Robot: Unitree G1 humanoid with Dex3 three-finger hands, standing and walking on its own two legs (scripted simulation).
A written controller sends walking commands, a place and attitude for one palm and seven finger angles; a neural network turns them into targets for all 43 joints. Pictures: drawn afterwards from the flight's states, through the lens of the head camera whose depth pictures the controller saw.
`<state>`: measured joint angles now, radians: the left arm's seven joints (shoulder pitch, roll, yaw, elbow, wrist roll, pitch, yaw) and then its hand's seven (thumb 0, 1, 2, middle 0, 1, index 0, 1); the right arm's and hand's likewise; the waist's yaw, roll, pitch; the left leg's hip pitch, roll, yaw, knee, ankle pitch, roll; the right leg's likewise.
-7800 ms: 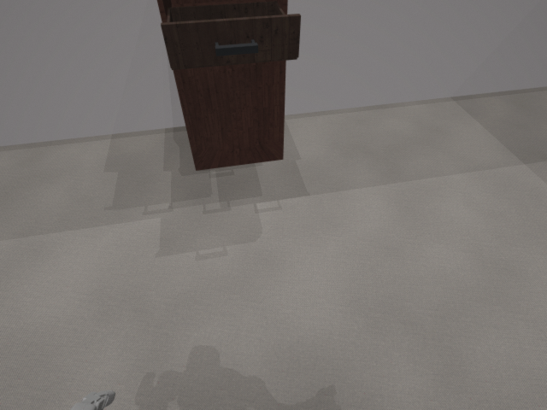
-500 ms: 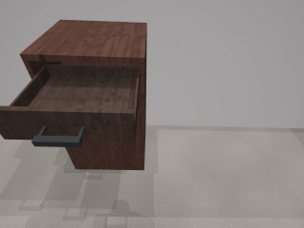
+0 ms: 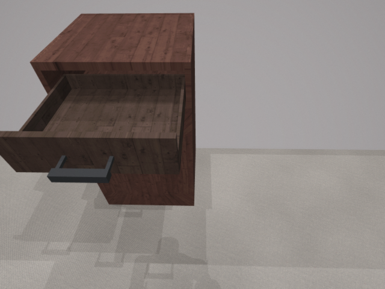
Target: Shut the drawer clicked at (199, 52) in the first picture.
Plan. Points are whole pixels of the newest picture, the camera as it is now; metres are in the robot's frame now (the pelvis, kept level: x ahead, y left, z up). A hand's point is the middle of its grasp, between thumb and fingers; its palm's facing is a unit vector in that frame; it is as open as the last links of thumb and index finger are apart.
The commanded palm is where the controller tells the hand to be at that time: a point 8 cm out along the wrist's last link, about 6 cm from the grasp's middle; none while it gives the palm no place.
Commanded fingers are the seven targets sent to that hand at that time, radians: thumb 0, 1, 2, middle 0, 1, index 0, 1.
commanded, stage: shuffle to correct the standing spot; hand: left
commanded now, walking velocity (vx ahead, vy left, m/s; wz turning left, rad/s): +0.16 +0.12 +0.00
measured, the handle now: (83, 167) +0.37 +0.30 +0.03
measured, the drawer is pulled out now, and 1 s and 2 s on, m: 0.30 0.30 0.30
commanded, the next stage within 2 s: come to a stop and stand still in 0.30 s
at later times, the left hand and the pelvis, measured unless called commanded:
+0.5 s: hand out of the picture +0.13 +0.21 -0.16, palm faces +0.06 -0.96 -0.27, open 7.3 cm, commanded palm none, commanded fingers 0.00 0.90 0.90 -0.20 -0.30 -0.20 -0.30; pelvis +0.09 +0.02 -0.01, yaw +0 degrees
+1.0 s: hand out of the picture +0.09 +0.28 -0.17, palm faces +0.08 -0.98 -0.20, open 7.3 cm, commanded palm none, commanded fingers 0.00 0.90 0.90 -0.20 -0.30 -0.20 -0.30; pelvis +0.07 +0.09 +0.01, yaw +1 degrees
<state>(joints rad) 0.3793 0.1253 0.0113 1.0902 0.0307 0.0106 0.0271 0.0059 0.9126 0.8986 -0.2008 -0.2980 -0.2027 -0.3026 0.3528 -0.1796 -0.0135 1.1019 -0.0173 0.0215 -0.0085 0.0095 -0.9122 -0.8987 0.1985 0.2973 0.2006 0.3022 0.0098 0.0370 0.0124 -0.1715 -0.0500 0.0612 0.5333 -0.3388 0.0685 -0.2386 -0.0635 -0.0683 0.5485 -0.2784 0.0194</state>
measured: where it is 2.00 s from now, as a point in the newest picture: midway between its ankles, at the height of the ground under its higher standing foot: outside the picture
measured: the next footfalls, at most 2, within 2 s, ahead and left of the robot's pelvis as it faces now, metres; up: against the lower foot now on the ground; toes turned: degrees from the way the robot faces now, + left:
right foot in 0.46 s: +0.17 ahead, -0.08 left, +0.00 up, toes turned -8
left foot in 0.80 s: +0.16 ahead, +0.18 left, +0.00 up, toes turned +3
